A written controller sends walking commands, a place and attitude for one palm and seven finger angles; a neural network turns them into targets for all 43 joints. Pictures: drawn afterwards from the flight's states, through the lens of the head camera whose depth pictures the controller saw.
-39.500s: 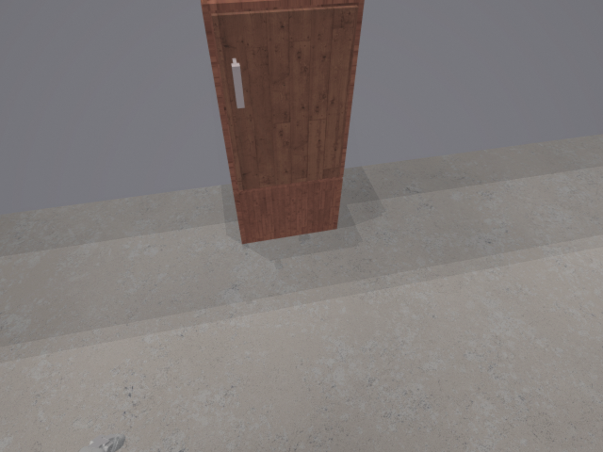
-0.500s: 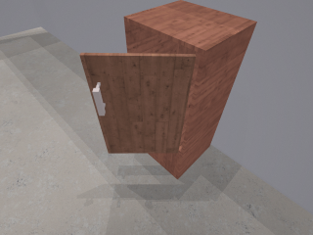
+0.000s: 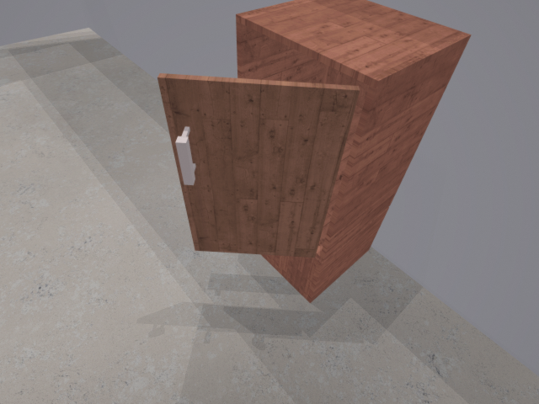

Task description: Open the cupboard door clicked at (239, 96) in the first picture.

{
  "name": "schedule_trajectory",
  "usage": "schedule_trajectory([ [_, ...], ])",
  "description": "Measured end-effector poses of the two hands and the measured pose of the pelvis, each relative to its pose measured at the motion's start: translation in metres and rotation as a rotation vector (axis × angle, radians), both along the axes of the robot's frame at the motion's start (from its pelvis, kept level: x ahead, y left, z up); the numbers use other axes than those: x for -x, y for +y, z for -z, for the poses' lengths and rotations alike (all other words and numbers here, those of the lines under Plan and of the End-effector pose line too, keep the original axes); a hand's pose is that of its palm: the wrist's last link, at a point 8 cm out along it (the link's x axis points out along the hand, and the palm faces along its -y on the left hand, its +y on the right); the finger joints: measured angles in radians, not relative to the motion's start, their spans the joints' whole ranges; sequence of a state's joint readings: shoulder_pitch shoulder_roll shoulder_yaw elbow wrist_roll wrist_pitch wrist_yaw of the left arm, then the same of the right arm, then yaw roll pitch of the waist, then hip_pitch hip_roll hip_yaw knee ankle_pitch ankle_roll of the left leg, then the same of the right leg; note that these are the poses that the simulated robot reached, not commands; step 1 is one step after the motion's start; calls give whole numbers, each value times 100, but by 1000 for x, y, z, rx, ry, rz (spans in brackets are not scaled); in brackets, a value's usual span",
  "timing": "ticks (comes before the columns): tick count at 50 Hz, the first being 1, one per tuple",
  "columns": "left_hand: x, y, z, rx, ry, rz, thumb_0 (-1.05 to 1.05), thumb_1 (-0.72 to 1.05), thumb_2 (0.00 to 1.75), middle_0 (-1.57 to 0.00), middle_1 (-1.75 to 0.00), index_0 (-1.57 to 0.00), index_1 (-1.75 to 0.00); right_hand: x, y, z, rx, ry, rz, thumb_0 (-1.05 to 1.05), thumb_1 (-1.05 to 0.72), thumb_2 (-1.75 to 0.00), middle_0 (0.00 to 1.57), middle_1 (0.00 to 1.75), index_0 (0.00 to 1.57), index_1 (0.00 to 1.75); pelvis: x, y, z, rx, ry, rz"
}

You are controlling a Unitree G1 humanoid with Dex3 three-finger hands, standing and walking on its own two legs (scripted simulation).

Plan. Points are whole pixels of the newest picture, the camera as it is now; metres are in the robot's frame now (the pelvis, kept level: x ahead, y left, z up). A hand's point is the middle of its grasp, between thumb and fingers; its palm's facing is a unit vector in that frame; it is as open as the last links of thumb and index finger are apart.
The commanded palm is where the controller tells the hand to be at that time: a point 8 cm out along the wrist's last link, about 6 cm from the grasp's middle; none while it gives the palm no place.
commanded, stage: shuffle to correct the standing spot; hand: left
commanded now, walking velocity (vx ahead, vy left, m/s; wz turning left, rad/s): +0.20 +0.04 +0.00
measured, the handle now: (188, 156) +0.61 +0.23 +0.00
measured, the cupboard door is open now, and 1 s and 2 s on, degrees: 46 46 46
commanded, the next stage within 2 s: come to a stop and stand still in 0.14 s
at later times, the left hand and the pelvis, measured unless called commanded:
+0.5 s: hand out of the picture +0.15 +0.17 -0.17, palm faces +0.06 -0.98 -0.21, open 7.2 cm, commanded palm none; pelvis +0.07 +0.00 +0.00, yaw +2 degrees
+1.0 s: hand out of the picture +0.04 +0.17 -0.17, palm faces +0.04 -0.98 -0.18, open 7.3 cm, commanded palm none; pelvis +0.06 +0.01 +0.01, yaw +1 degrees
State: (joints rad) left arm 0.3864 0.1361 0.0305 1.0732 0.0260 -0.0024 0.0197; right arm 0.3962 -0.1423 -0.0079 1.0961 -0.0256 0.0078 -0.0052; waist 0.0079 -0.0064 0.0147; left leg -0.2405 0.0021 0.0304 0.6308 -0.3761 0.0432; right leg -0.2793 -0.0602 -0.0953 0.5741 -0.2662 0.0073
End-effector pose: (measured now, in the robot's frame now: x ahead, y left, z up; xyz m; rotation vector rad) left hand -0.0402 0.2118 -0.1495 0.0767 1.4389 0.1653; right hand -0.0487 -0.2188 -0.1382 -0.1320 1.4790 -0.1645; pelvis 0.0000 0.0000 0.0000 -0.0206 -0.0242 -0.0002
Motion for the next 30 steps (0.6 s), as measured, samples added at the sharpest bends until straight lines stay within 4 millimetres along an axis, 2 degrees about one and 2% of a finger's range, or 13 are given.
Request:
schedule_trajectory([
  [3,-2,4,5,21,31,-2,0,91,90,-20,-30,-20,-30,-12,4,-4,23,-30,8,1,-91,-90,20,30,20,30,-11,7,1,-6,0,10],
  [6,-21,7,1,30,36,35,0,91,90,-20,-30,-20,-30,-19,11,-8,29,-61,32,0,-91,-90,20,30,20,30,-22,11,-4,-2,6,17],
  [13,-108,21,-18,-26,-99,78,3,96,90,-20,-30,-20,-30,-21,29,-12,-33,7,41,0,-91,-90,20,30,20,30,-46,7,-13,0,13,6],
  [17,-156,22,-20,-72,-203,92,2,95,90,-20,-30,-20,-30,-28,26,2,-64,56,49,0,-91,-90,20,30,20,30,-65,-2,-3,-27,9,-2],
  [19,-171,19,-17,-88,-245,77,2,94,90,-20,-30,-20,-30,-38,22,11,-67,72,40,0,-91,-90,20,30,21,30,-71,-4,4,-21,1,-17],
  [24,-178,10,-15,-70,-252,61,1,93,90,-20,-30,-20,-30,-85,12,11,-32,3,27,1,-91,-90,20,30,20,30,-74,-2,1,-8,-14,-41],
  [27,-176,16,-9,-61,-240,50,0,95,90,-20,-30,-20,-30,-115,11,6,-10,-88,16,0,-91,-90,20,30,20,30,-71,2,1,-14,-15,-36],
  [30,-170,25,-1,-45,-216,31,-1,95,90,-20,-30,-20,-30,-131,10,4,24,-142,-5,1,-93,-90,20,30,20,30,-69,10,5,-17,-23,-26],
])
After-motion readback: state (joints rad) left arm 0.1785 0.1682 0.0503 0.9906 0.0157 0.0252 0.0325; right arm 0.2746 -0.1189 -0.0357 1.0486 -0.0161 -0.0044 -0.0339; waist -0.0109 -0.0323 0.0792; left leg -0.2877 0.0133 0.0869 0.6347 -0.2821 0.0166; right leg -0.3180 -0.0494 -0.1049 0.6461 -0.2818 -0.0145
